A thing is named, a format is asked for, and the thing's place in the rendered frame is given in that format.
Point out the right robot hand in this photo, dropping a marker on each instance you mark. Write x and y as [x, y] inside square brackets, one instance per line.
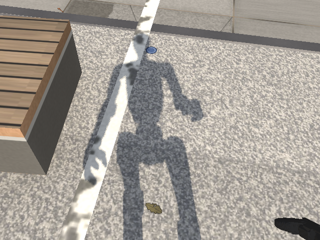
[304, 227]

